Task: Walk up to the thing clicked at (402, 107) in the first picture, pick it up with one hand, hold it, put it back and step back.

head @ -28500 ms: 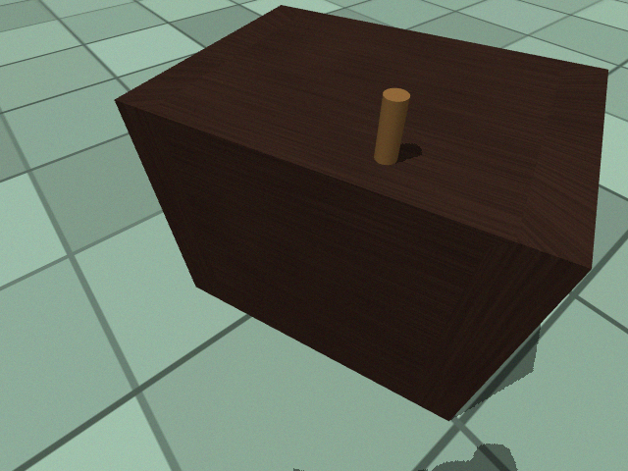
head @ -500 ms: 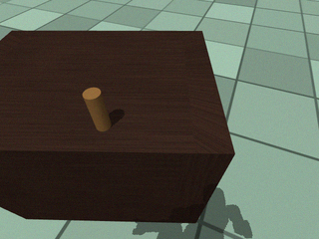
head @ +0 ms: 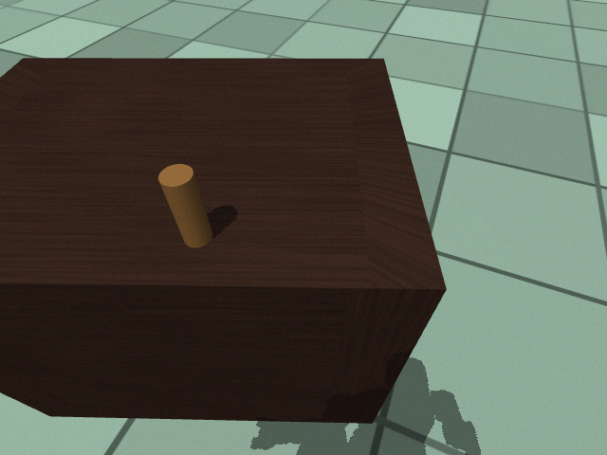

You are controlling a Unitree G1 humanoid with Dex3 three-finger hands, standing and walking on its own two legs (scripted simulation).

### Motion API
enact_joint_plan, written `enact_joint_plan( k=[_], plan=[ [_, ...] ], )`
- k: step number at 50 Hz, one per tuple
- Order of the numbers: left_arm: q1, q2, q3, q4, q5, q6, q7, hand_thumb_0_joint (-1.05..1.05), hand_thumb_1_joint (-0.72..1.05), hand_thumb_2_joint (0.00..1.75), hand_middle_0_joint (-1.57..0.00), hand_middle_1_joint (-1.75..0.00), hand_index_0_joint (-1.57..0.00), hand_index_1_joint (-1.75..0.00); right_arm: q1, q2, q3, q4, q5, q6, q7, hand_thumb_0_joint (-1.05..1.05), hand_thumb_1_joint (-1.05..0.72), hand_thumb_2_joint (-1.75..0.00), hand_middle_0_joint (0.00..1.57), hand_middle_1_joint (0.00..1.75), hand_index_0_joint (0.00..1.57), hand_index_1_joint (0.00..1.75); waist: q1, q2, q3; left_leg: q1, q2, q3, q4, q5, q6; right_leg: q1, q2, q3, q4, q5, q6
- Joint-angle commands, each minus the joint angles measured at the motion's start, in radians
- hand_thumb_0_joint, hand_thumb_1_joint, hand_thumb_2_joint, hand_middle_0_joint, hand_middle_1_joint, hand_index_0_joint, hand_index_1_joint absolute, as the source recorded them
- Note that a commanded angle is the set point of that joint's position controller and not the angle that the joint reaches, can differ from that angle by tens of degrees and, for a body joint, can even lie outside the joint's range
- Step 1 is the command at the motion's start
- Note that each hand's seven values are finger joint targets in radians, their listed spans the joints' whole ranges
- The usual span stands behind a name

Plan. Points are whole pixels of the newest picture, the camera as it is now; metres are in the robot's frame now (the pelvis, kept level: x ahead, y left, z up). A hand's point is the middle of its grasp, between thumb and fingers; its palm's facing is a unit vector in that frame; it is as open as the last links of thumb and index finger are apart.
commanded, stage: stand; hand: left
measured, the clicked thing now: (188, 208) +0.42 +0.20 +0.08
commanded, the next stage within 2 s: step back in 0.56 s
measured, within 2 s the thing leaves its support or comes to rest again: neither
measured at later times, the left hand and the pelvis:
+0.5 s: hand out of the picture +0.07 +0.25 -0.16, palm faces -0.04 -0.94 -0.34, open 7.4 cm; pelvis +0.00 +0.00 +0.00, yaw +0 degrees
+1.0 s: hand out of the picture +0.07 +0.29 -0.19, palm faces -0.08 -0.92 -0.38, open 7.4 cm; pelvis -0.08 +0.03 -0.03, yaw +0 degrees
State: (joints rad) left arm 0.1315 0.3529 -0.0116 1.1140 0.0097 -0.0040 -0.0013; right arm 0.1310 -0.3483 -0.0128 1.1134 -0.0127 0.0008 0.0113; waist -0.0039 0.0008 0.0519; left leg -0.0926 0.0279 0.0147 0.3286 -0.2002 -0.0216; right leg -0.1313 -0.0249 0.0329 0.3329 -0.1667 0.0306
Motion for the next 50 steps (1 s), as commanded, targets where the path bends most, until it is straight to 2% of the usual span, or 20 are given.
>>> enact_joint_plan(
  k=[1, 8, 25, 27, 28, 29, 32, 35, 37, 38, 39, 40, 41, 42, 44, 45, 47, 48, 49, 50],
  plan=[
    [-0.036, 0.215, 0.046, -0.055, 0.001, -0.025, 0.011, 0.00, 0.90, 0.90, -0.20, -0.30, -0.20, -0.30, -0.029, -0.216, -0.038, -0.057, 0.001, -0.027, -0.015, 0.00, -0.90, -0.90, 0.20, 0.30, 0.20, 0.30, 0.002, 0.009, -0.064, -0.007, 0.101, -0.072, -0.067, 0.099, 0.034, 0.018, -0.100, 0.069, -0.038, 0.144, -0.046],
    [-0.030, 0.216, 0.046, -0.052, 0.001, -0.024, 0.011, 0.00, 0.90, 0.90, -0.20, -0.30, -0.20, -0.30, -0.027, -0.215, -0.038, -0.054, 0.003, -0.027, -0.015, 0.00, -0.90, -0.90, 0.20, 0.30, 0.20, 0.30, 0.002, -0.004, -0.060, 0.009, 0.105, -0.073, -0.063, 0.088, 0.036, 0.001, -0.097, 0.067, -0.042, 0.116, -0.046],
    [-0.033, 0.215, 0.047, -0.054, 0.001, -0.024, 0.010, 0.00, 0.90, 0.90, -0.20, -0.30, -0.20, -0.30, -0.023, -0.213, -0.035, -0.057, 0.003, -0.028, -0.016, 0.00, -0.90, -0.90, 0.20, 0.30, 0.20, 0.30, 0.002, 0.005, -0.059, -0.008, 0.106, -0.073, -0.063, 0.100, 0.038, 0.018, -0.103, 0.073, -0.035, 0.147, -0.047],
    [-0.034, 0.216, 0.046, -0.057, 0.000, -0.025, 0.011, 0.00, 0.90, 0.90, -0.20, -0.30, -0.20, -0.30, -0.031, -0.217, -0.037, -0.061, 0.003, -0.028, -0.016, 0.00, -0.90, -0.90, 0.20, 0.30, 0.20, 0.30, 0.001, 0.003, -0.081, 0.018, 0.109, -0.071, -0.053, 0.127, 0.037, 0.009, -0.102, 0.069, -0.033, 0.159, -0.047],
    [-0.043, 0.279, 0.086, -0.092, -0.016, -0.011, 0.015, 0.00, 0.90, 0.90, -0.20, -0.30, -0.20, -0.30, -0.058, -0.276, -0.063, -0.075, 0.016, -0.008, -0.014, 0.00, -0.90, -0.90, 0.20, 0.30, 0.20, 0.30, 0.008, -0.015, 0.025, -0.032, 0.102, -0.088, 0.037, 0.287, 0.065, -0.082, -0.077, 0.069, 0.064, 0.339, -0.053],
    [-0.041, 0.267, 0.086, -0.107, -0.019, -0.006, 0.019, 0.00, 0.90, 0.90, -0.20, -0.30, -0.20, -0.30, -0.033, -0.268, -0.066, -0.087, 0.022, -0.002, -0.016, 0.00, -0.90, -0.90, 0.20, 0.30, 0.20, 0.30, 0.000, -0.006, -0.007, -0.035, 0.112, -0.078, 0.062, 0.359, 0.077, -0.067, -0.070, 0.046, 0.098, 0.367, -0.056],
    [-0.025, 0.247, 0.087, -0.140, -0.017, 0.005, 0.021, 0.00, 0.90, 0.90, -0.20, -0.30, -0.20, -0.30, -0.027, -0.273, -0.080, -0.114, 0.028, 0.012, -0.015, 0.00, -0.90, -0.90, 0.20, 0.30, 0.20, 0.30, -0.005, 0.022, -0.078, -0.030, 0.127, -0.082, 0.100, 0.386, 0.114, -0.051, -0.050, 0.027, 0.177, 0.339, -0.075],
    [-0.017, 0.245, 0.087, -0.171, -0.010, 0.017, 0.019, 0.00, 0.90, 0.90, -0.20, -0.30, -0.20, -0.30, -0.045, -0.280, -0.093, -0.148, 0.027, 0.026, -0.015, 0.00, -0.90, -0.90, 0.20, 0.30, 0.20, 0.30, -0.004, 0.047, -0.123, -0.063, 0.118, -0.081, 0.161, 0.267, 0.135, -0.067, -0.055, 0.047, 0.218, 0.277, -0.101],
    [-0.018, 0.271, 0.096, -0.196, -0.006, 0.019, 0.018, 0.00, 0.90, 0.90, -0.20, -0.30, -0.20, -0.30, -0.054, -0.262, -0.094, -0.173, 0.028, 0.035, -0.014, 0.00, -0.90, -0.90, 0.20, 0.30, 0.20, 0.30, 0.001, -0.003, -0.145, -0.078, 0.058, -0.049, 0.271, 0.166, 0.118, -0.099, -0.110, 0.119, 0.182, 0.290, -0.149],
    [-0.021, 0.294, 0.104, -0.209, -0.003, 0.020, 0.017, 0.00, 0.90, 0.90, -0.20, -0.30, -0.20, -0.30, -0.049, -0.247, -0.093, -0.185, 0.027, 0.040, -0.013, 0.00, -0.90, -0.90, 0.20, 0.30, 0.20, 0.30, 0.006, -0.047, -0.149, -0.093, 0.014, -0.028, 0.346, 0.091, 0.096, -0.113, -0.165, 0.178, 0.139, 0.315, -0.185],
    [-0.030, 0.321, 0.112, -0.223, 0.002, 0.021, 0.018, 0.00, 0.90, 0.90, -0.20, -0.30, -0.20, -0.30, -0.042, -0.234, -0.091, -0.193, 0.024, 0.044, -0.010, 0.00, -0.90, -0.90, 0.20, 0.30, 0.20, 0.30, 0.012, -0.120, -0.149, -0.116, -0.044, -0.005, 0.448, -0.016, 0.072, -0.123, -0.235, 0.262, 0.080, 0.346, -0.234],
    [-0.053, 0.340, 0.119, -0.240, 0.010, 0.021, 0.020, 0.00, 0.90, 0.90, -0.20, -0.30, -0.20, -0.30, -0.028, -0.220, -0.092, -0.200, 0.023, 0.052, -0.007, 0.00, -0.90, -0.90, 0.20, 0.30, 0.20, 0.30, 0.016, -0.200, -0.133, -0.173, -0.104, -0.003, 0.592, -0.301, 0.059, -0.129, -0.308, 0.339, 0.036, 0.361, -0.293],
    [-0.069, 0.359, 0.125, -0.259, 0.025, 0.018, 0.022, 0.00, 0.90, 0.90, -0.20, -0.30, -0.20, -0.30, 0.007, -0.221, -0.093, -0.203, 0.015, 0.060, -0.004, 0.00, -0.90, -0.90, 0.20, 0.30, 0.20, 0.30, 0.010, -0.236, -0.120, -0.187, -0.080, -0.057, 0.689, -0.400, 0.061, -0.173, -0.345, 0.373, 0.030, 0.335, -0.328],
    [-0.090, 0.348, 0.125, -0.271, 0.031, 0.020, 0.021, 0.00, 0.90, 0.90, -0.20, -0.30, -0.20, -0.30, 0.029, -0.221, -0.093, -0.199, 0.016, 0.061, -0.001, 0.00, -0.90, -0.90, 0.20, 0.30, 0.20, 0.30, -0.001, -0.215, -0.107, -0.177, -0.065, -0.089, 0.699, -0.410, 0.064, -0.217, -0.325, 0.323, 0.045, 0.289, -0.324],
    [-0.167, 0.325, 0.119, -0.312, 0.035, 0.025, 0.025, 0.00, 0.90, 0.90, -0.20, -0.30, -0.20, -0.30, 0.079, -0.234, -0.103, -0.201, 0.027, 0.055, 0.001, 0.00, -0.90, -0.90, 0.20, 0.30, 0.20, 0.30, -0.038, -0.224, -0.115, -0.137, -0.051, -0.108, 0.714, -0.371, 0.071, -0.273, -0.269, 0.235, 0.098, 0.291, -0.279],
    [-0.156, 0.308, 0.116, -0.317, 0.039, 0.027, 0.027, 0.00, 0.90, 0.90, -0.20, -0.30, -0.20, -0.30, 0.097, -0.229, -0.099, -0.201, 0.032, 0.050, -0.001, 0.00, -0.90, -0.90, 0.20, 0.30, 0.20, 0.30, -0.028, -0.225, -0.129, -0.168, -0.052, -0.082, 0.620, -0.336, 0.062, -0.204, -0.232, 0.209, 0.129, 0.295, -0.255],
    [-0.123, 0.298, 0.113, -0.326, 0.033, 0.034, 0.030, 0.00, 0.90, 0.90, -0.20, -0.30, -0.20, -0.30, 0.121, -0.235, -0.100, -0.208, 0.014, 0.039, -0.008, 0.00, -0.90, -0.90, 0.20, 0.30, 0.20, 0.30, -0.018, -0.186, -0.155, -0.177, -0.043, -0.058, 0.401, -0.246, 0.053, -0.111, -0.199, 0.199, 0.219, 0.315, -0.214],
    [-0.113, 0.286, 0.109, -0.330, 0.022, 0.044, 0.028, 0.00, 0.90, 0.90, -0.20, -0.30, -0.20, -0.30, 0.119, -0.224, -0.098, -0.208, 0.003, 0.032, -0.011, 0.00, -0.90, -0.90, 0.20, 0.30, 0.20, 0.30, -0.022, -0.153, -0.145, -0.161, -0.050, -0.025, 0.246, -0.156, 0.046, -0.096, -0.167, 0.173, 0.267, 0.291, -0.187],
    [-0.106, 0.274, 0.104, -0.340, 0.011, 0.055, 0.024, 0.00, 0.90, 0.90, -0.20, -0.30, -0.20, -0.30, 0.131, -0.225, -0.104, -0.210, -0.013, 0.023, -0.017, 0.00, -0.90, -0.90, 0.20, 0.30, 0.20, 0.30, -0.036, -0.102, -0.138, -0.109, -0.028, -0.038, 0.089, 0.002, 0.046, -0.122, -0.128, 0.151, 0.338, 0.243, -0.152],
    [-0.089, 0.228, 0.096, -0.352, 0.000, 0.061, 0.024, 0.00, 0.90, 0.90, -0.20, -0.30, -0.20, -0.30, 0.123, -0.275, -0.117, -0.217, -0.032, 0.018, -0.023, 0.00, -0.90, -0.90, 0.20, 0.30, 0.20, 0.30, -0.019, 0.074, -0.126, -0.050, 0.072, -0.204, 0.046, 0.239, 0.043, -0.220, -0.024, 0.108, 0.479, 0.089, -0.107]
  ],
)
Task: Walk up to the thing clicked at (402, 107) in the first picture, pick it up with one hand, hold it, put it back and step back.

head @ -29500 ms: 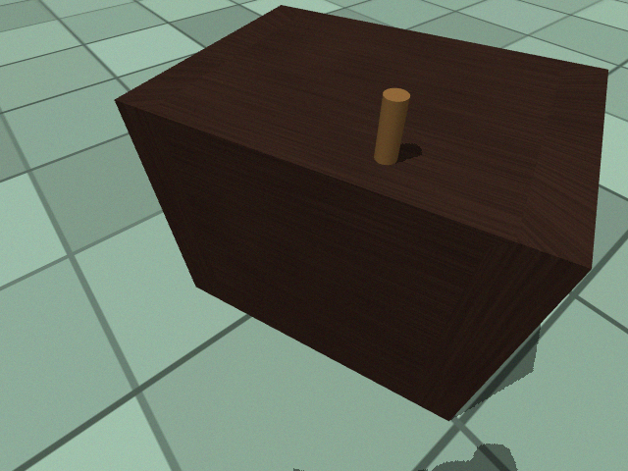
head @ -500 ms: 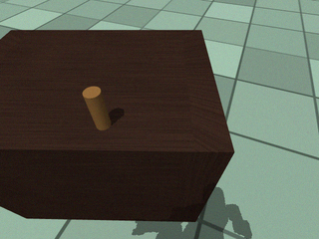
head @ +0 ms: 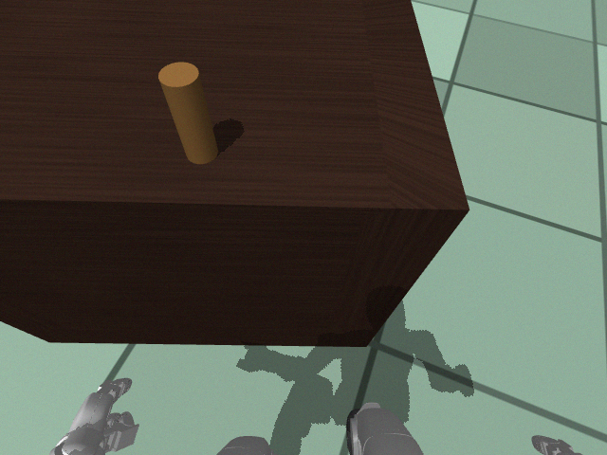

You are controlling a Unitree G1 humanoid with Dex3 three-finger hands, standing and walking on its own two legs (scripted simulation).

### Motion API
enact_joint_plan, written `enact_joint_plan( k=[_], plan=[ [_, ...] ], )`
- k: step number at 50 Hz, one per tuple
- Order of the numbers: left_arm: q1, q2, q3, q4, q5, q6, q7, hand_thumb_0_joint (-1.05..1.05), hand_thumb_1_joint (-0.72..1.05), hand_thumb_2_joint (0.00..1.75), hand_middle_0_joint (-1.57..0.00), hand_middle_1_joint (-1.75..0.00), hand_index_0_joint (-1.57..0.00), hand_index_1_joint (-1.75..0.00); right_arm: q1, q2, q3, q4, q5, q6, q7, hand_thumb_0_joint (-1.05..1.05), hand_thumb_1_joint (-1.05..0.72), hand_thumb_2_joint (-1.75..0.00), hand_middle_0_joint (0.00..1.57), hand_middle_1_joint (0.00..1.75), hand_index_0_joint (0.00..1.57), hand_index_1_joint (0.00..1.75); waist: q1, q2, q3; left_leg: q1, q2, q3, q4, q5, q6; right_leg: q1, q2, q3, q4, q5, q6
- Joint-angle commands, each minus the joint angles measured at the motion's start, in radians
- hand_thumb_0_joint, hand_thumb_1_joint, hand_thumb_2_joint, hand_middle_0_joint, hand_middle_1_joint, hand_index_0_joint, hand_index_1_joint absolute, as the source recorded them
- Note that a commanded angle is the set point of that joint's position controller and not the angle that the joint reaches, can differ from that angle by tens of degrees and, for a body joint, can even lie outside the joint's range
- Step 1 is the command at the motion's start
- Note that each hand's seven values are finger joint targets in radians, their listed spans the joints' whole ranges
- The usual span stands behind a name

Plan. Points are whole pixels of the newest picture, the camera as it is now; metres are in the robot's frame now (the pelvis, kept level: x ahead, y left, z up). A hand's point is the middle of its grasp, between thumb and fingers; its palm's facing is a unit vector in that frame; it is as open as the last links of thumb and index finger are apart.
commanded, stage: step back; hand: left
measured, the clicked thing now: (191, 117) +0.50 +0.17 +0.12
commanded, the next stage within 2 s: none
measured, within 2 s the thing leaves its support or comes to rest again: neither
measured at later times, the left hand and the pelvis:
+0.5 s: hand out of the picture +0.05 +0.25 -0.13, palm faces -0.12 -0.90 -0.41, open 7.4 cm; pelvis -0.08 +0.00 +0.01, yaw -5 degrees
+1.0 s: hand out of the picture -0.10 +0.27 -0.14, palm faces -0.03 -0.95 -0.32, open 7.4 cm; pelvis -0.21 +0.01 +0.02, yaw -1 degrees
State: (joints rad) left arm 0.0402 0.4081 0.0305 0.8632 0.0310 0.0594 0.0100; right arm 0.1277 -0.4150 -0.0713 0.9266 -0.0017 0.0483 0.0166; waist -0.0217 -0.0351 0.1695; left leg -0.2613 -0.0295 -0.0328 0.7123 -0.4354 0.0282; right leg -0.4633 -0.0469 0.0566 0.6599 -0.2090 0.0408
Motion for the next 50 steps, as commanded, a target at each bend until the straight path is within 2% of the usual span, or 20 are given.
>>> enact_joint_plan(
  k=[1, 2, 3, 7, 12, 15, 18, 20, 22, 23, 24, 27, 29, 35, 41, 42, 44, 45, 48, 50],
  plan=[
    [0.011, 0.128, 0.048, -0.102, -0.022, -0.002, 0.019, 0.00, 0.90, 0.90, -0.20, -0.30, -0.20, -0.30, 0.110, -0.270, -0.071, -0.037, -0.052, -0.033, -0.033, 0.00, -0.90, -0.90, 0.20, 0.30, 0.20, 0.30, 0.019, 0.256, -0.208, 0.223, 0.258, -0.324, -0.314, 0.770, 0.016, -0.106, 0.153, 0.057, 0.244, -0.334, -0.088],
    [0.032, 0.149, 0.054, -0.096, -0.012, 0.000, 0.028, 0.00, 0.90, 0.90, -0.20, -0.30, -0.20, -0.30, 0.086, -0.305, -0.075, -0.054, -0.043, -0.032, -0.033, 0.00, -0.90, -0.90, 0.20, 0.30, 0.20, 0.30, 0.018, 0.183, -0.205, 0.211, 0.323, -0.295, -0.251, 0.967, 0.082, -0.117, 0.173, 0.110, 0.327, -0.390, -0.069],
    [-0.006, 0.151, 0.059, -0.099, -0.002, -0.005, 0.037, 0.00, 0.90, 0.90, -0.20, -0.30, -0.20, -0.30, 0.095, -0.339, -0.082, -0.074, -0.033, -0.034, -0.036, 0.00, -0.90, -0.90, 0.20, 0.30, 0.20, 0.30, -0.034, 0.285, -0.214, 0.135, 0.404, -0.436, -0.308, 0.856, 0.155, -0.092, 0.170, 0.142, 0.396, -0.426, -0.056],
    [0.063, 0.162, 0.067, -0.072, -0.020, 0.000, 0.022, 0.00, 0.90, 0.90, -0.20, -0.30, -0.20, -0.30, -0.021, -0.218, -0.054, -0.104, -0.034, -0.044, -0.060, 0.00, -0.90, -0.90, 0.20, 0.30, 0.20, 0.30, 0.055, 0.208, -0.149, 0.203, 0.210, -0.155, -0.243, 0.860, 0.038, -0.138, 0.180, 0.169, 0.462, -0.216, -0.071],
    [0.042, 0.152, 0.078, -0.109, -0.004, -0.019, 0.015, 0.00, 0.90, 0.90, -0.20, -0.30, -0.20, -0.30, 0.073, -0.202, -0.061, -0.108, -0.019, -0.043, -0.067, 0.00, -0.90, -0.90, 0.20, 0.30, 0.20, 0.30, -0.005, 0.156, -0.199, 0.342, 0.262, -0.190, -0.209, 0.810, 0.141, -0.094, 0.146, 0.104, 0.295, -0.242, -0.029],
    [0.031, 0.147, 0.083, -0.123, -0.001, -0.025, 0.009, 0.00, 0.90, 0.90, -0.20, -0.30, -0.20, -0.30, 0.114, -0.208, -0.061, -0.113, -0.017, -0.043, -0.066, 0.00, -0.90, -0.90, 0.20, 0.30, 0.20, 0.30, -0.029, 0.149, -0.214, 0.334, 0.265, -0.193, -0.193, 0.786, 0.139, -0.021, 0.115, 0.060, 0.147, -0.241, -0.039],
    [0.095, 0.132, 0.084, -0.108, 0.004, -0.030, 0.004, 0.00, 0.90, 0.90, -0.20, -0.30, -0.20, -0.30, 0.073, -0.216, -0.060, -0.130, -0.011, -0.037, -0.058, 0.00, -0.90, -0.90, 0.20, 0.30, 0.20, 0.30, 0.000, 0.172, -0.236, 0.276, 0.265, -0.180, -0.164, 0.703, 0.151, 0.087, 0.092, 0.003, -0.014, -0.205, -0.065],
    [0.159, 0.126, 0.088, -0.077, 0.009, -0.037, 0.003, 0.00, 0.90, 0.90, -0.20, -0.30, -0.20, -0.30, 0.026, -0.217, -0.057, -0.144, -0.004, -0.031, -0.053, 0.00, -0.90, -0.90, 0.20, 0.30, 0.20, 0.30, 0.042, 0.129, -0.243, 0.182, 0.244, -0.144, -0.106, 0.630, 0.125, 0.223, 0.080, -0.006, -0.215, 0.007, -0.085],
    [0.148, 0.211, 0.114, -0.086, 0.016, -0.047, 0.006, 0.00, 0.90, 0.90, -0.20, -0.30, -0.20, -0.30, 0.008, -0.163, -0.035, -0.160, 0.015, -0.033, -0.051, 0.00, -0.90, -0.90, 0.20, 0.30, 0.20, 0.30, 0.045, -0.069, -0.271, -0.051, 0.098, -0.076, 0.043, 0.376, 0.036, 0.387, -0.084, 0.247, -0.204, 0.378, -0.163],
    [0.097, 0.268, 0.119, -0.107, -0.001, -0.040, 0.003, 0.00, 0.90, 0.90, -0.20, -0.30, -0.20, -0.30, -0.007, -0.142, -0.029, -0.160, 0.018, -0.026, -0.059, 0.00, -0.90, -0.90, 0.20, 0.30, 0.20, 0.30, 0.059, -0.246, -0.204, -0.102, -0.050, 0.011, 0.208, -0.048, -0.009, 0.272, -0.255, 0.425, -0.272, 0.471, -0.313],
    [0.098, 0.269, 0.119, -0.130, 0.009, -0.044, 0.002, 0.00, 0.90, 0.90, -0.20, -0.30, -0.20, -0.30, 0.003, -0.167, -0.039, -0.145, 0.008, -0.016, -0.066, 0.00, -0.90, -0.90, 0.20, 0.30, 0.20, 0.30, 0.075, -0.241, -0.156, -0.110, -0.053, -0.068, 0.403, -0.257, -0.021, 0.197, -0.326, 0.535, -0.307, 0.457, -0.386],
    [0.042, 0.179, 0.103, -0.161, -0.006, -0.039, 0.010, 0.00, 0.90, 0.90, -0.20, -0.30, -0.20, -0.30, 0.075, -0.165, -0.024, -0.106, 0.012, -0.017, -0.060, 0.00, -0.90, -0.90, 0.20, 0.30, 0.20, 0.30, 0.022, -0.086, -0.143, -0.173, -0.073, -0.150, 0.470, -0.150, -0.023, 0.236, -0.176, 0.264, -0.248, 0.522, -0.276],
    [0.065, 0.159, 0.101, -0.164, 0.002, -0.036, 0.012, 0.00, 0.90, 0.90, -0.20, -0.30, -0.20, -0.30, 0.079, -0.167, -0.017, -0.104, 0.006, -0.025, -0.063, 0.00, -0.90, -0.90, 0.20, 0.30, 0.20, 0.30, 0.036, -0.053, -0.178, -0.176, -0.092, -0.124, 0.468, -0.097, -0.041, 0.280, -0.113, 0.199, -0.205, 0.538, -0.242],
    [0.126, 0.163, 0.106, -0.197, 0.013, -0.023, 0.010, 0.00, 0.90, 0.90, -0.20, -0.30, -0.20, -0.30, 0.097, -0.162, -0.012, -0.117, -0.005, -0.035, -0.070, 0.00, -0.90, -0.90, 0.20, 0.30, 0.20, 0.30, 0.070, -0.137, -0.244, -0.194, -0.035, -0.044, 0.186, -0.094, -0.063, 0.444, -0.145, 0.221, -0.216, 0.394, -0.259],
    [0.059, 0.198, 0.107, -0.216, 0.001, -0.006, -0.001, 0.00, 0.90, 0.90, -0.20, -0.30, -0.20, -0.30, 0.206, -0.164, -0.030, -0.076, -0.016, -0.044, -0.050, 0.00, -0.90, -0.90, 0.20, 0.30, 0.20, 0.30, 0.005, -0.134, -0.288, 0.056, -0.005, 0.034, -0.228, 0.137, 0.002, 0.293, -0.136, 0.215, -0.180, 0.097, -0.188],
    [0.079, 0.181, 0.098, -0.209, -0.003, -0.001, -0.005, 0.00, 0.90, 0.90, -0.20, -0.30, -0.20, -0.30, 0.190, -0.188, -0.040, -0.082, -0.027, -0.046, -0.049, 0.00, -0.90, -0.90, 0.20, 0.30, 0.20, 0.30, 0.007, -0.057, -0.262, 0.083, 0.045, -0.050, -0.292, 0.172, 0.030, 0.199, -0.101, 0.200, -0.130, 0.021, -0.142],
    [0.062, 0.147, 0.103, -0.208, -0.005, -0.004, -0.003, 0.00, 0.90, 0.90, -0.20, -0.30, -0.20, -0.30, 0.077, -0.329, -0.072, -0.121, -0.049, -0.047, -0.041, 0.00, -0.90, -0.90, 0.20, 0.30, 0.20, 0.30, 0.008, 0.292, -0.173, 0.020, 0.405, -0.492, -0.461, 0.169, 0.208, -0.056, 0.174, 0.020, 0.275, -0.357, -0.056],
    [0.034, 0.176, 0.122, -0.203, 0.013, -0.005, 0.008, 0.00, 0.90, 0.90, -0.20, -0.30, -0.20, -0.30, 0.043, -0.351, -0.077, -0.144, -0.049, -0.050, -0.042, 0.00, -0.90, -0.90, 0.20, 0.30, 0.20, 0.30, -0.014, 0.266, -0.138, -0.135, 0.488, -0.553, -0.457, 0.220, 0.291, 0.012, 0.159, 0.124, 0.475, -0.430, -0.044],
    [0.125, 0.160, 0.124, -0.143, -0.009, 0.001, -0.001, 0.00, 0.90, 0.90, -0.20, -0.30, -0.20, -0.30, -0.068, -0.219, -0.040, -0.168, -0.058, -0.061, -0.052, 0.00, -0.90, -0.90, 0.20, 0.30, 0.20, 0.30, 0.077, 0.134, -0.101, -0.104, 0.282, -0.239, -0.388, 0.416, 0.170, -0.011, 0.184, 0.187, 0.623, -0.270, -0.055],
    [0.188, 0.160, 0.123, -0.121, -0.011, 0.003, -0.009, 0.00, 0.90, 0.90, -0.20, -0.30, -0.20, -0.30, -0.061, -0.205, -0.038, -0.167, -0.046, -0.062, -0.054, 0.00, -0.90, -0.90, 0.20, 0.30, 0.20, 0.30, 0.090, 0.164, -0.098, -0.063, 0.245, -0.182, -0.377, 0.398, 0.152, -0.024, 0.203, 0.160, 0.668, -0.213, -0.035]
  ],
)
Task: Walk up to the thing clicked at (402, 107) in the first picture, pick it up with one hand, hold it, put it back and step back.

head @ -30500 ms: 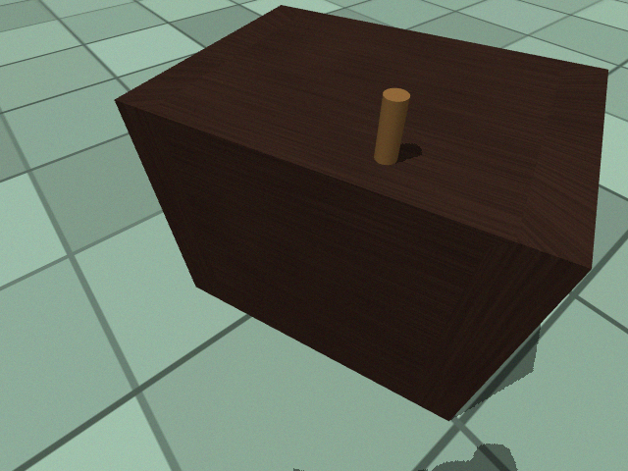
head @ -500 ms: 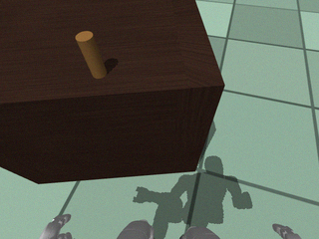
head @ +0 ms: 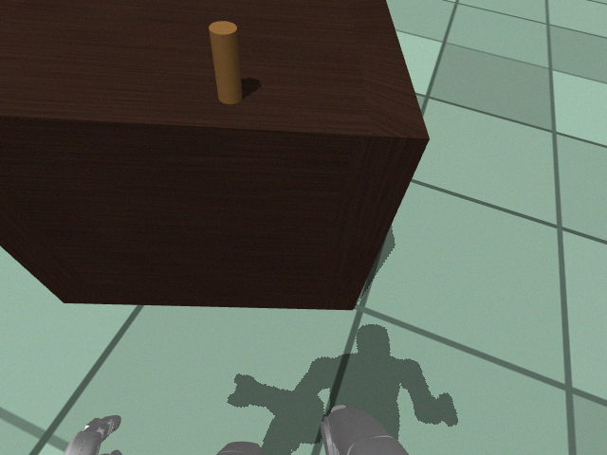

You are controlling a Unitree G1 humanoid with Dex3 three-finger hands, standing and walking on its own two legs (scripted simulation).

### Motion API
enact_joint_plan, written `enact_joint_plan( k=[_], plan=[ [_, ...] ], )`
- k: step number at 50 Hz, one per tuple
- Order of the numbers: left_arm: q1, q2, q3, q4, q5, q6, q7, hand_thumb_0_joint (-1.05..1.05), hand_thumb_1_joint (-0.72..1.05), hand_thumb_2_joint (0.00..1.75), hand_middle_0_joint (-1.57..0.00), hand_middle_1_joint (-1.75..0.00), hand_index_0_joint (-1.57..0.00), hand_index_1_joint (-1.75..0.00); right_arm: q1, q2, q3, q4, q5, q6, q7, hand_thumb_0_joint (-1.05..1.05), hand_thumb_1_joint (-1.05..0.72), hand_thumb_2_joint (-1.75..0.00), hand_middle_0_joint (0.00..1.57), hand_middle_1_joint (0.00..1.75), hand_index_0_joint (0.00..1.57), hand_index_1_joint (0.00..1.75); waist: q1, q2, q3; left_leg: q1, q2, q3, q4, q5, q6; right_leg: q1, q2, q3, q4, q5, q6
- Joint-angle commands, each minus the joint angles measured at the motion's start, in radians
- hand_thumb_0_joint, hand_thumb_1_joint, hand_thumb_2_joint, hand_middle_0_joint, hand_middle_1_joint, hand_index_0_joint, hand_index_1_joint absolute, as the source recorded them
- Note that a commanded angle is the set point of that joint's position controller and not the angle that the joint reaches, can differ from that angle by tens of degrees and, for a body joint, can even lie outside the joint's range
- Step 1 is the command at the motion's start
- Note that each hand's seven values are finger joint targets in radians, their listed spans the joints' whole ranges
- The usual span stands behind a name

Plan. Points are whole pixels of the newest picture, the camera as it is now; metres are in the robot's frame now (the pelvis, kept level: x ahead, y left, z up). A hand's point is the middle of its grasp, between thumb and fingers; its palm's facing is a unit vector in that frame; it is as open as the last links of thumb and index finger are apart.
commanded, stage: step back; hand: left
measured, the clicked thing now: (226, 65) +0.71 +0.18 +0.10
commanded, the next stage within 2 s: none
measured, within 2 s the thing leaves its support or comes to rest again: neither
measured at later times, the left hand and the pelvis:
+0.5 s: hand out of the picture -0.06 +0.20 -0.13, palm faces -0.05 -0.90 -0.43, open 7.4 cm; pelvis -0.16 -0.06 +0.00, yaw -3 degrees
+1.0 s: hand out of the picture -0.24 +0.17 -0.16, palm faces -0.03 -0.91 -0.41, open 7.4 cm; pelvis -0.32 -0.09 -0.02, yaw -1 degrees
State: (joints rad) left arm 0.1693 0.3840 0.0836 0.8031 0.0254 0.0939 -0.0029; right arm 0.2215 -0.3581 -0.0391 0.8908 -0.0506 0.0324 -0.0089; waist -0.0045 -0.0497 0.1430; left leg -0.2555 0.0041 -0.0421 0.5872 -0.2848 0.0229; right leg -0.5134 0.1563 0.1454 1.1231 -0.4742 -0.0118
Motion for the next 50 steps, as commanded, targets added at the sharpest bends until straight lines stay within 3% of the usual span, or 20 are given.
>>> enact_joint_plan(
  k=[1, 7, 13, 14, 15, 16, 17, 20, 25, 29, 31, 32, 33, 34, 35, 39, 44, 47, 49, 50],
  plan=[
    [0.063, 0.181, 0.069, -0.056, -0.002, -0.034, 0.004, 0.00, 0.90, 0.90, -0.20, -0.30, -0.20, -0.30, -0.120, -0.264, -0.074, -0.127, 0.006, -0.045, -0.028, 0.00, -0.90, -0.90, 0.20, 0.30, 0.20, 0.30, 0.051, 0.176, -0.095, 0.011, 0.204, -0.178, -0.228, 0.252, 0.161, 0.001, -0.006, 0.069, 0.182, 0.052, 0.032],
    [0.021, 0.171, 0.051, -0.070, 0.004, -0.049, 0.009, 0.00, 0.90, 0.90, -0.20, -0.30, -0.20, -0.30, -0.006, -0.279, -0.090, -0.122, 0.023, -0.035, -0.029, 0.00, -0.90, -0.90, 0.20, 0.30, 0.20, 0.30, -0.031, 0.227, -0.194, 0.244, 0.253, -0.164, -0.130, 0.387, 0.219, 0.029, -0.096, 0.000, -0.162, -0.054, 0.074],
    [0.211, 0.171, 0.050, 0.044, 0.004, -0.059, 0.002, 0.00, 0.90, 0.90, -0.20, -0.30, -0.20, -0.30, -0.132, -0.311, -0.088, -0.160, 0.027, 0.004, -0.017, 0.00, -0.90, -0.90, 0.20, 0.30, 0.20, 0.30, 0.059, 0.250, -0.247, 0.014, 0.217, -0.114, -0.014, 0.253, 0.135, 0.365, -0.134, -0.146, -0.707, 0.208, 0.010],
    [0.207, 0.206, 0.058, 0.042, 0.018, -0.063, 0.004, 0.00, 0.90, 0.90, -0.20, -0.30, -0.20, -0.30, -0.132, -0.274, -0.075, -0.164, 0.034, 0.007, -0.014, 0.00, -0.90, -0.90, 0.20, 0.30, 0.20, 0.30, 0.061, 0.157, -0.216, -0.086, 0.152, -0.095, 0.066, 0.111, 0.084, 0.382, -0.175, -0.044, -0.735, 0.213, -0.007],
    [0.169, 0.305, 0.086, 0.018, 0.034, -0.067, 0.002, 0.00, 0.90, 0.90, -0.20, -0.30, -0.20, -0.30, -0.115, -0.204, -0.059, -0.181, 0.041, 0.006, -0.017, 0.00, -0.90, -0.90, 0.20, 0.30, 0.20, 0.30, 0.049, -0.124, -0.161, -0.311, -0.034, -0.060, 0.227, -0.160, 0.010, 0.378, -0.361, 0.268, -0.780, 0.181, -0.068],
    [0.054, 0.412, 0.103, -0.037, 0.035, -0.059, 0.003, 0.00, 0.90, 0.90, -0.20, -0.30, -0.20, -0.30, -0.150, -0.223, -0.075, -0.183, 0.040, 0.008, -0.040, 0.00, -0.90, -0.90, 0.20, 0.30, 0.20, 0.30, 0.087, -0.294, -0.107, -0.252, -0.089, -0.056, 0.457, -0.357, -0.026, 0.082, -0.551, 0.448, -0.876, 0.092, -0.249],
    [-0.020, 0.396, 0.100, -0.063, 0.026, -0.063, 0.007, 0.00, 0.90, 0.90, -0.20, -0.30, -0.20, -0.30, -0.137, -0.274, -0.096, -0.161, 0.040, 0.010, -0.042, 0.00, -0.90, -0.90, 0.20, 0.30, 0.20, 0.30, 0.060, -0.269, -0.011, -0.181, -0.044, -0.134, 0.599, -0.337, -0.026, -0.109, -0.590, 0.493, -0.937, -0.008, -0.277],
    [-0.139, 0.227, 0.056, -0.089, 0.017, -0.070, 0.018, 0.00, 0.90, 0.90, -0.20, -0.30, -0.20, -0.30, -0.019, -0.235, -0.066, -0.090, 0.053, 0.003, -0.030, 0.00, -0.90, -0.90, 0.20, 0.30, 0.20, 0.30, -0.043, -0.097, -0.031, -0.236, -0.121, -0.126, 0.613, -0.158, -0.018, 0.098, -0.332, 0.044, -0.729, 0.380, -0.123],
    [0.034, 0.203, 0.062, -0.080, 0.024, -0.062, 0.034, 0.00, 0.90, 0.90, -0.20, -0.30, -0.20, -0.30, -0.039, -0.194, -0.038, -0.111, 0.041, -0.024, -0.038, 0.00, -0.90, -0.90, 0.20, 0.30, 0.20, 0.30, 0.070, -0.134, -0.166, -0.320, -0.087, -0.056, 0.367, -0.226, -0.052, 0.493, -0.361, 0.050, -0.604, 0.674, -0.178],
    [0.008, 0.216, 0.058, -0.105, 0.010, -0.048, 0.040, 0.00, 0.90, 0.90, -0.20, -0.30, -0.20, -0.30, 0.022, -0.198, -0.050, -0.097, 0.026, -0.033, -0.032, 0.00, -0.90, -0.90, 0.20, 0.30, 0.20, 0.30, 0.055, -0.146, -0.244, -0.161, -0.026, 0.013, 0.050, -0.174, -0.030, 0.515, -0.412, 0.075, -0.521, 0.743, -0.178],
    [-0.037, 0.227, 0.047, -0.115, -0.001, -0.037, 0.033, 0.00, 0.90, 0.90, -0.20, -0.30, -0.20, -0.30, 0.101, -0.201, -0.061, -0.062, 0.024, -0.031, -0.029, 0.00, -0.90, -0.90, 0.20, 0.30, 0.20, 0.30, 0.011, -0.107, -0.268, -0.011, -0.045, 0.055, -0.174, 0.069, -0.011, 0.429, -0.375, 0.033, -0.451, 0.647, -0.128],
    [-0.022, 0.201, 0.033, -0.121, -0.001, -0.034, 0.029, 0.00, 0.90, 0.90, -0.20, -0.30, -0.20, -0.30, 0.086, -0.236, -0.074, -0.062, 0.018, -0.027, -0.028, 0.00, -0.90, -0.90, 0.20, 0.30, 0.20, 0.30, 0.021, -0.045, -0.260, 0.068, 0.017, -0.048, -0.182, 0.167, 0.021, 0.303, -0.332, 0.025, -0.431, 0.504, -0.082],
    [-0.011, 0.174, 0.027, -0.124, -0.005, -0.035, 0.025, 0.00, 0.90, 0.90, -0.20, -0.30, -0.20, -0.30, 0.069, -0.306, -0.091, -0.074, 0.005, -0.025, -0.027, 0.00, -0.90, -0.90, 0.20, 0.30, 0.20, 0.30, 0.028, 0.129, -0.274, 0.143, 0.202, -0.283, -0.192, 0.311, 0.099, 0.141, -0.233, -0.041, -0.308, 0.266, -0.036],
    [-0.078, 0.189, 0.032, -0.133, -0.016, -0.037, 0.033, 0.00, 0.90, 0.90, -0.20, -0.30, -0.20, -0.30, 0.004, -0.395, -0.102, -0.099, 0.013, -0.017, -0.014, 0.00, -0.90, -0.90, 0.20, 0.30, 0.20, 0.30, 0.001, 0.297, -0.224, 0.040, 0.370, -0.434, -0.237, 0.386, 0.251, 0.073, -0.104, -0.149, -0.125, -0.121, -0.002],
    [-0.120, 0.211, 0.047, -0.128, -0.002, -0.034, 0.042, 0.00, 0.90, 0.90, -0.20, -0.30, -0.20, -0.30, -0.034, -0.410, -0.107, -0.113, 0.002, -0.021, -0.018, 0.00, -0.90, -0.90, 0.20, 0.30, 0.20, 0.30, -0.026, 0.292, -0.183, -0.108, 0.437, -0.521, -0.263, 0.374, 0.315, 0.127, -0.120, -0.028, 0.047, -0.202, 0.005],
    [-0.019, 0.192, 0.044, -0.058, -0.016, -0.035, 0.025, 0.00, 0.90, 0.90, -0.20, -0.30, -0.20, -0.30, -0.104, -0.266, -0.063, -0.130, 0.003, -0.021, -0.028, 0.00, -0.90, -0.90, 0.20, 0.30, 0.20, 0.30, 0.045, 0.158, -0.144, -0.048, 0.234, -0.176, -0.143, 0.532, 0.201, 0.075, -0.059, 0.004, 0.143, -0.055, 0.001],
    [0.004, 0.157, 0.020, -0.033, -0.007, -0.082, 0.024, 0.00, 0.90, 0.90, -0.20, -0.30, -0.20, -0.30, -0.044, -0.252, -0.070, -0.112, 0.009, -0.007, -0.010, 0.00, -0.90, -0.90, 0.20, 0.30, 0.20, 0.30, -0.013, 0.254, -0.200, 0.188, 0.197, -0.151, -0.103, 0.294, 0.193, 0.106, -0.130, -0.107, -0.360, -0.043, 0.034],
    [0.111, 0.146, 0.019, 0.050, -0.004, -0.116, 0.035, 0.00, 0.90, 0.90, -0.20, -0.30, -0.20, -0.30, -0.095, -0.267, -0.069, -0.103, 0.018, 0.017, 0.001, 0.00, -0.90, -0.90, 0.20, 0.30, 0.20, 0.30, 0.031, 0.230, -0.243, 0.117, 0.169, -0.100, 0.032, 0.202, 0.136, 0.329, -0.122, -0.175, -0.828, 0.189, 0.017],
    [0.107, 0.252, 0.053, 0.072, 0.024, -0.130, 0.041, 0.00, 0.90, 0.90, -0.20, -0.30, -0.20, -0.30, -0.068, -0.183, -0.044, -0.106, 0.025, 0.018, 0.005, 0.00, -0.90, -0.90, 0.20, 0.30, 0.20, 0.30, 0.028, 0.013, -0.203, -0.236, 0.035, -0.060, 0.209, -0.111, 0.051, 0.521, -0.256, 0.130, -0.811, 0.164, -0.035],
    [0.033, 0.342, 0.070, 0.040, 0.028, -0.129, 0.040, 0.00, 0.90, 0.90, -0.20, -0.30, -0.20, -0.30, -0.089, -0.168, -0.043, -0.122, 0.021, 0.017, -0.001, 0.00, -0.90, -0.90, 0.20, 0.30, 0.20, 0.30, 0.037, -0.101, -0.156, -0.309, -0.039, -0.091, 0.266, -0.281, -0.005, 0.330, -0.474, 0.359, -0.847, -0.023, -0.143]
  ],
)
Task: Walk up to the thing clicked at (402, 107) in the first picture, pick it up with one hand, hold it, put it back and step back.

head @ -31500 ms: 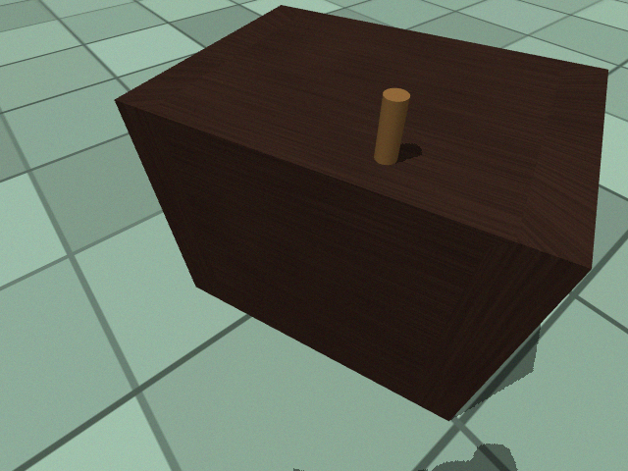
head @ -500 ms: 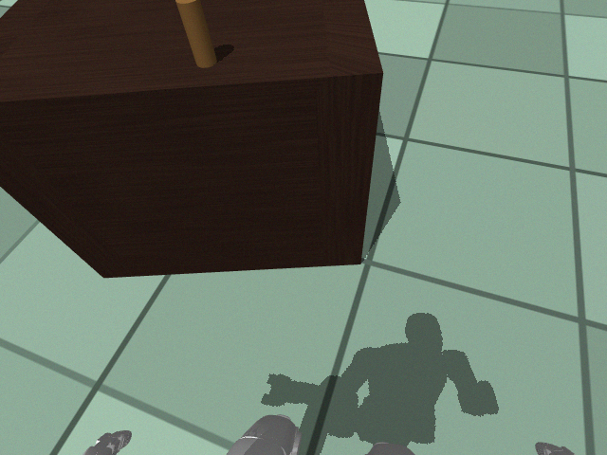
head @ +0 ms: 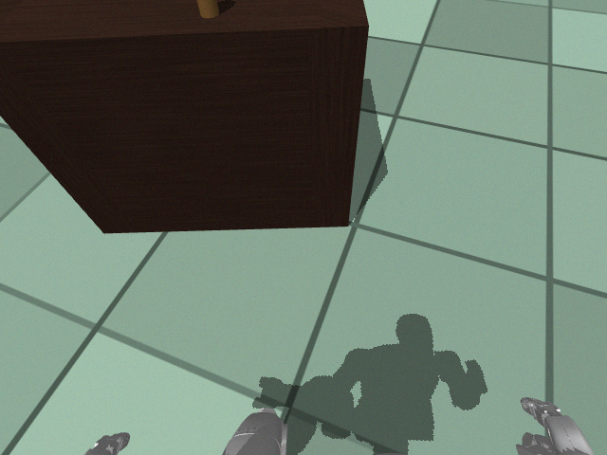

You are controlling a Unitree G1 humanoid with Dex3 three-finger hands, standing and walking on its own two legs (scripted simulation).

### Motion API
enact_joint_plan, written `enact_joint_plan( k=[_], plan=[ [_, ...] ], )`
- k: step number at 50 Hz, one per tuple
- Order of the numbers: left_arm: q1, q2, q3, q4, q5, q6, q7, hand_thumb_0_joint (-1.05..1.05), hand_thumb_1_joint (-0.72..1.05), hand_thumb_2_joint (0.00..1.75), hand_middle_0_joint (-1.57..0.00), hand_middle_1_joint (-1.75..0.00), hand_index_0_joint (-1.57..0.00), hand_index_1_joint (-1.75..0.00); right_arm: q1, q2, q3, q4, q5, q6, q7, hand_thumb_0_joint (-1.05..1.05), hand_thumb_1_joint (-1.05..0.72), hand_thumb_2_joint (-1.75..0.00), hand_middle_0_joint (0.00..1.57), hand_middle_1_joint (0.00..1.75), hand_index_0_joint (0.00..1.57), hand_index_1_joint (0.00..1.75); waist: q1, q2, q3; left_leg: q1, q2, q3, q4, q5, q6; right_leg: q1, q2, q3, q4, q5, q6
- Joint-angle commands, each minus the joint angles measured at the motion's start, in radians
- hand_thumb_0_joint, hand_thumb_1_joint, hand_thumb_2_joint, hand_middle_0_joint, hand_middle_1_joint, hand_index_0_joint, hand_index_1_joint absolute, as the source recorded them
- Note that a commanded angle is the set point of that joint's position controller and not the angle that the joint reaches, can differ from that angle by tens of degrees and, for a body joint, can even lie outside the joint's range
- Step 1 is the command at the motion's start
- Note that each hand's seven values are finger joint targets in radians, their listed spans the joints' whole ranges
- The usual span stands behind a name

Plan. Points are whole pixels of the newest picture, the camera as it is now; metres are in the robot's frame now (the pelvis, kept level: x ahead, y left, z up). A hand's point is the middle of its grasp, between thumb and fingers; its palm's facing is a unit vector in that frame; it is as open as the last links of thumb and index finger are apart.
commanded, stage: step back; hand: left
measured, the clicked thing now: out of the picture +1.03 +0.29 +0.11
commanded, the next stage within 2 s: stand in 1.14 s
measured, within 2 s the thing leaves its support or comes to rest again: neither
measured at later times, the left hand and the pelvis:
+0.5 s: hand out of the picture +0.00 +0.29 -0.13, palm faces +0.04 -0.92 -0.39, open 7.4 cm; pelvis -0.03 +0.01 +0.01, yaw +3 degrees
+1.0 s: hand out of the picture +0.09 +0.30 -0.14, palm faces +0.08 -0.93 -0.37, open 7.4 cm; pelvis +0.02 +0.03 +0.01, yaw +4 degrees
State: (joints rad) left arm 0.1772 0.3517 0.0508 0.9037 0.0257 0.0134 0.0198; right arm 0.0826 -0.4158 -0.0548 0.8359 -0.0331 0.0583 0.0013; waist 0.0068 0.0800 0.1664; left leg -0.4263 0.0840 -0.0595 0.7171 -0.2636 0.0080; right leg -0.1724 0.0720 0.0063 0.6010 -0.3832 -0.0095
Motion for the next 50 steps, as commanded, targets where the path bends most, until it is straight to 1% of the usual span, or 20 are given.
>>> enact_joint_plan(
  k=[1, 5, 10, 13, 15, 16, 17, 18, 19, 22, 25, 28, 29, 30, 32, 40, 43, 45, 47, 50],
  plan=[
    [-0.042, 0.430, 0.113, -0.083, 0.032, -0.048, 0.020, 0.00, 0.90, 0.90, -0.20, -0.30, -0.20, -0.30, 0.003, -0.181, -0.054, -0.056, -0.001, -0.003, -0.019, 0.00, -0.90, -0.90, 0.20, 0.30, 0.20, 0.30, 0.057, -0.292, -0.101, -0.027, -0.069, -0.146, 0.286, -0.308, -0.009, -0.265, -0.515, 0.648, -0.381, -0.230, -0.257],
    [-0.078, 0.272, 0.079, -0.061, 0.014, -0.064, 0.018, 0.00, 0.90, 0.90, -0.20, -0.30, -0.20, -0.30, 0.063, -0.159, -0.043, 0.014, 0.018, -0.024, -0.001, 0.00, -0.90, -0.90, 0.20, 0.30, 0.20, 0.30, -0.006, -0.161, -0.063, -0.050, -0.129, -0.123, 0.279, -0.143, -0.012, -0.115, -0.276, 0.226, -0.236, 0.150, -0.135],
    [0.071, 0.295, 0.093, -0.025, 0.019, -0.067, 0.004, 0.00, 0.90, 0.90, -0.20, -0.30, -0.20, -0.30, 0.018, -0.140, -0.031, 0.003, -0.002, -0.051, 0.008, 0.00, -0.90, -0.90, 0.20, 0.30, 0.20, 0.30, 0.080, -0.270, -0.111, -0.110, -0.096, -0.037, 0.039, -0.211, -0.029, 0.120, -0.302, 0.255, -0.233, 0.077, -0.152],
    [0.029, 0.313, 0.091, -0.042, 0.015, -0.054, -0.006, 0.00, 0.90, 0.90, -0.20, -0.30, -0.20, -0.30, 0.053, -0.143, -0.044, 0.025, -0.005, -0.073, 0.013, 0.00, -0.90, -0.90, 0.20, 0.30, 0.20, 0.30, 0.047, -0.294, -0.129, 0.084, -0.088, 0.047, -0.168, -0.232, -0.013, 0.006, -0.330, 0.227, -0.195, 0.101, -0.166],
    [0.018, 0.267, 0.058, -0.050, 0.008, -0.043, -0.010, 0.00, 0.90, 0.90, -0.20, -0.30, -0.20, -0.30, 0.130, -0.141, -0.056, 0.072, -0.004, -0.086, 0.008, 0.00, -0.90, -0.90, 0.20, 0.30, 0.20, 0.30, 0.006, -0.206, -0.181, 0.299, -0.128, 0.064, -0.340, -0.025, 0.003, -0.067, -0.245, 0.118, -0.046, 0.198, -0.101],
    [0.018, 0.221, 0.042, -0.059, 0.007, -0.043, -0.011, 0.00, 0.90, 0.90, -0.20, -0.30, -0.20, -0.30, 0.169, -0.166, -0.071, 0.084, -0.012, -0.090, 0.003, 0.00, -0.90, -0.90, 0.20, 0.30, 0.20, 0.30, -0.017, -0.109, -0.218, 0.432, -0.047, -0.071, -0.361, -0.035, 0.035, -0.187, -0.203, 0.069, 0.094, 0.202, -0.071],
    [-0.001, 0.162, 0.024, -0.081, -0.006, -0.045, -0.014, 0.00, 0.90, 0.90, -0.20, -0.30, -0.20, -0.30, 0.199, -0.241, -0.088, 0.084, -0.018, -0.093, -0.001, 0.00, -0.90, -0.90, 0.20, 0.30, 0.20, 0.30, -0.034, 0.114, -0.231, 0.505, 0.162, -0.404, -0.448, -0.156, 0.120, -0.390, -0.069, -0.033, 0.270, -0.016, -0.018],
    [-0.058, 0.239, 0.048, -0.071, -0.003, -0.041, -0.004, 0.00, 0.90, 0.90, -0.20, -0.30, -0.20, -0.30, 0.196, -0.313, -0.097, 0.073, -0.012, -0.090, 0.001, 0.00, -0.90, -0.90, 0.20, 0.30, 0.20, 0.30, -0.056, 0.078, -0.182, 0.344, 0.269, -0.513, -0.478, -0.366, 0.240, -0.386, -0.099, 0.012, 0.335, -0.219, -0.018],
    [-0.068, 0.281, 0.053, -0.066, 0.000, -0.043, -0.008, 0.00, 0.90, 0.90, -0.20, -0.30, -0.20, -0.30, 0.171, -0.306, -0.100, 0.074, -0.006, -0.086, 0.004, 0.00, -0.90, -0.90, 0.20, 0.30, 0.20, 0.30, -0.054, 0.044, -0.116, 0.245, 0.274, -0.486, -0.495, -0.438, 0.263, -0.347, -0.124, 0.046, 0.343, -0.229, -0.023],
    [0.011, 0.248, 0.049, -0.024, -0.005, -0.056, -0.027, 0.00, 0.90, 0.90, -0.20, -0.30, -0.20, -0.30, 0.081, -0.210, -0.067, 0.047, -0.013, -0.086, 0.006, 0.00, -0.90, -0.90, 0.20, 0.30, 0.20, 0.30, -0.008, 0.069, -0.060, 0.234, 0.127, -0.250, -0.438, -0.263, 0.181, -0.321, -0.126, 0.018, 0.216, -0.113, -0.018],
    [0.010, 0.219, 0.053, -0.004, -0.004, -0.060, -0.030, 0.00, 0.90, 0.90, -0.20, -0.30, -0.20, -0.30, 0.093, -0.210, -0.068, 0.056, -0.010, -0.084, 0.009, 0.00, -0.90, -0.90, 0.20, 0.30, 0.20, 0.30, -0.020, 0.117, -0.073, 0.154, 0.107, -0.207, -0.417, -0.159, 0.164, -0.178, -0.094, -0.027, 0.093, -0.056, -0.002],
    [0.093, 0.203, 0.054, 0.047, 0.001, -0.073, -0.014, 0.00, 0.90, 0.90, -0.20, -0.30, -0.20, -0.30, 0.013, -0.156, -0.046, 0.032, 0.007, -0.063, 0.010, 0.00, -0.90, -0.90, 0.20, 0.30, 0.20, 0.30, 0.053, 0.065, -0.121, 0.035, 0.051, -0.088, -0.247, -0.132, 0.104, 0.077, -0.053, -0.065, -0.161, 0.125, -0.009],
    [0.127, 0.229, 0.065, 0.065, 0.006, -0.078, -0.005, 0.00, 0.90, 0.90, -0.20, -0.30, -0.20, -0.30, 0.020, -0.099, -0.027, 0.027, 0.016, -0.060, 0.007, 0.00, -0.90, -0.90, 0.20, 0.30, 0.20, 0.30, 0.073, -0.027, -0.153, -0.030, 0.003, -0.053, -0.123, -0.134, 0.061, 0.174, -0.102, 0.044, -0.202, 0.148, -0.013],
    [0.143, 0.312, 0.084, 0.060, 0.023, -0.084, 0.005, 0.00, 0.90, 0.90, -0.20, -0.30, -0.20, -0.30, 0.015, -0.055, -0.014, 0.005, 0.020, -0.062, 0.002, 0.00, -0.90, -0.90, 0.20, 0.30, 0.20, 0.30, 0.083, -0.225, -0.149, -0.147, -0.125, -0.020, 0.070, -0.209, 0.014, 0.165, -0.287, 0.355, -0.320, 0.019, -0.069],
    [-0.029, 0.365, 0.089, 0.005, 0.022, -0.079, 0.000, 0.00, 0.90, 0.90, -0.20, -0.30, -0.20, -0.30, 0.109, -0.151, -0.045, 0.071, 0.010, -0.051, -0.013, 0.00, -0.90, -0.90, 0.20, 0.30, 0.20, 0.30, 0.028, -0.191, -0.074, 0.003, -0.082, -0.072, 0.203, -0.330, -0.005, -0.140, -0.477, 0.553, -0.405, -0.335, -0.219],
    [-0.069, 0.280, 0.064, 0.008, 0.002, -0.082, -0.002, 0.00, 0.90, 0.90, -0.20, -0.30, -0.20, -0.30, 0.136, -0.123, -0.029, 0.123, 0.006, -0.069, 0.000, 0.00, -0.90, -0.90, 0.20, 0.30, 0.20, 0.30, 0.013, -0.221, -0.152, 0.094, -0.063, 0.019, -0.053, -0.169, -0.012, -0.030, -0.319, 0.175, -0.224, 0.261, -0.146],
    [-0.079, 0.251, 0.045, 0.010, -0.011, -0.066, -0.002, 0.00, 0.90, 0.90, -0.20, -0.30, -0.20, -0.30, 0.153, -0.113, -0.036, 0.153, 0.001, -0.086, -0.010, 0.00, -0.90, -0.90, 0.20, 0.30, 0.20, 0.30, -0.013, -0.183, -0.207, 0.259, -0.080, 0.053, -0.312, 0.121, 0.000, -0.026, -0.254, 0.065, -0.034, 0.538, -0.080],
    [-0.066, 0.200, 0.027, -0.006, -0.026, -0.060, 0.000, 0.00, 0.90, 0.90, -0.20, -0.30, -0.20, -0.30, 0.132, -0.182, -0.050, 0.148, -0.006, -0.093, -0.022, 0.00, -0.90, -0.90, 0.20, 0.30, 0.20, 0.30, 0.006, -0.035, -0.272, 0.330, 0.096, -0.156, -0.301, 0.416, 0.067, -0.089, -0.159, 0.005, 0.084, 0.427, -0.013],
    [-0.076, 0.205, 0.024, 0.030, -0.030, -0.046, 0.002, 0.00, 0.90, 0.90, -0.20, -0.30, -0.20, -0.30, 0.011, -0.214, -0.040, 0.130, 0.012, -0.088, -0.015, 0.00, -0.90, -0.90, 0.20, 0.30, 0.20, 0.30, 0.029, 0.027, -0.231, 0.183, 0.161, -0.201, -0.283, 0.314, 0.152, -0.005, -0.104, -0.009, -0.014, 0.069, -0.003],
    [-0.056, 0.241, 0.028, 0.060, -0.019, -0.062, 0.002, 0.00, 0.90, 0.90, -0.20, -0.30, -0.20, -0.30, -0.022, -0.155, -0.018, 0.134, 0.016, -0.081, -0.015, 0.00, -0.90, -0.90, 0.20, 0.30, 0.20, 0.30, 0.034, -0.017, -0.250, 0.175, 0.038, -0.051, -0.207, 0.363, 0.046, 0.099, -0.181, 0.054, -0.113, 0.388, -0.021]
  ],
)
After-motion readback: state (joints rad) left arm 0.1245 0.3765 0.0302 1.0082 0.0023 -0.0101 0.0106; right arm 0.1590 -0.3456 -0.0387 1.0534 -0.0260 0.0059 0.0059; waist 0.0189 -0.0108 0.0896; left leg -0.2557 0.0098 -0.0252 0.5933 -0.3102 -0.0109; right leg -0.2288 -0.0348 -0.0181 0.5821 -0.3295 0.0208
